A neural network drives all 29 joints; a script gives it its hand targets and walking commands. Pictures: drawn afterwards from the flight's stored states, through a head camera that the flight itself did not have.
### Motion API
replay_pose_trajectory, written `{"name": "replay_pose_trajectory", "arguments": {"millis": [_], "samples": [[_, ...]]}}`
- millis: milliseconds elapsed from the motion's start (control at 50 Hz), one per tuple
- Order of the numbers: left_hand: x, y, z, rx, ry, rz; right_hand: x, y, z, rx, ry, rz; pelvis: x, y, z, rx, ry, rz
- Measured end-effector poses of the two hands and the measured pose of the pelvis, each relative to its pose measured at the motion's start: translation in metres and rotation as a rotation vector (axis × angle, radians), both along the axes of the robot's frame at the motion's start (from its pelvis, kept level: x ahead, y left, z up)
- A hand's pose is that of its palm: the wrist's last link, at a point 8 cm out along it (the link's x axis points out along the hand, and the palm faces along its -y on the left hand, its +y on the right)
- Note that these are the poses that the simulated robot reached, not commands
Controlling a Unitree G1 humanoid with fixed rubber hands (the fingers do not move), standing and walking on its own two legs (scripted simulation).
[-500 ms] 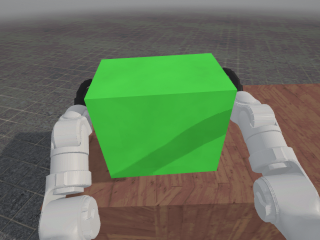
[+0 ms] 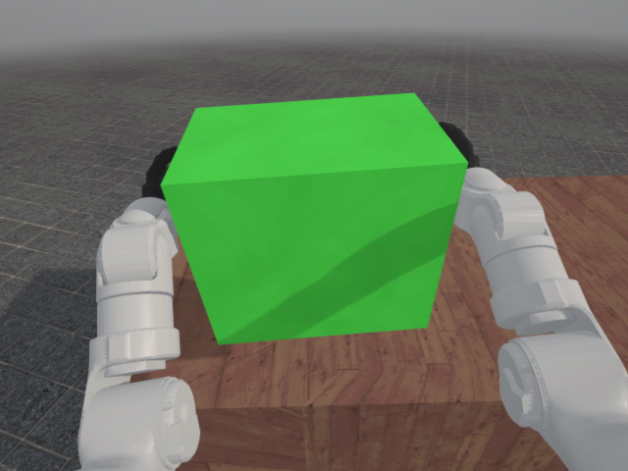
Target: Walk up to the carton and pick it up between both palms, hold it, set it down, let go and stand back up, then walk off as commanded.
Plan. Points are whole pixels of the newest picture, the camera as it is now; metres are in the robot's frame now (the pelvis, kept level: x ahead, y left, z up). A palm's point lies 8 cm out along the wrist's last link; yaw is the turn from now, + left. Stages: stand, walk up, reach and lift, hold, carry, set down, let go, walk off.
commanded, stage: hold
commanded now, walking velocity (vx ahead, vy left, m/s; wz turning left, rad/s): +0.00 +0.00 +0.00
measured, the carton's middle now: (314, 220) +0.38 +0.01 +0.21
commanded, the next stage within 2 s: none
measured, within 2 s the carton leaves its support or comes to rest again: neither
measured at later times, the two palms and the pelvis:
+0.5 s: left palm (162, 217) +0.36 +0.20 +0.24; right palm (461, 188) +0.38 -0.17 +0.25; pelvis +0.00 +0.00 +0.00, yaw +0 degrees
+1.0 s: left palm (164, 215) +0.37 +0.20 +0.23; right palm (455, 185) +0.40 -0.17 +0.25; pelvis +0.01 +0.00 +0.00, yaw +0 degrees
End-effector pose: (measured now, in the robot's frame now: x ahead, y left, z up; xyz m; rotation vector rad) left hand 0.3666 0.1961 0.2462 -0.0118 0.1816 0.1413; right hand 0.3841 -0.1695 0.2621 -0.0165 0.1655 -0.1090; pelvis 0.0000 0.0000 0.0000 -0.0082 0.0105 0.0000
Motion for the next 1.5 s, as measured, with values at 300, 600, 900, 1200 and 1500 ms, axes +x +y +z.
{"name": "replay_pose_trajectory", "arguments": {"millis": [300,600,900,1200,1500], "samples": [[0.008,-0.002,-0.017,-0.005,0.033,0.002,0.009,-0.002,-0.017,0.003,0.032,0.001,0.007,0.0,0.0,0.0,0.009,0.0],[-0.007,0.0,-0.004,-0.006,0.0,0.011,-0.004,0.0,-0.005,0.008,-0.002,0.01,0.0,0.0,0.0,0.0,-0.003,0.003],[0.003,0.002,-0.003,0.002,0.003,0.012,0.009,0.002,-0.002,0.018,0.001,0.015,0.006,0.0,0.0,-0.001,0.005,0.003],[-0.008,0.001,-0.017,-0.006,0.008,0.02,0.0,0.001,-0.014,-0.001,0.004,0.02,0.008,0.0,0.001,-0.002,0.0,0.008],[-0.008,0.005,0.006,-0.009,-0.033,0.025,0.003,0.006,0.013,0.027,-0.035,0.03,0.003,-0.001,0.0,-0.002,-0.008,0.01]]}}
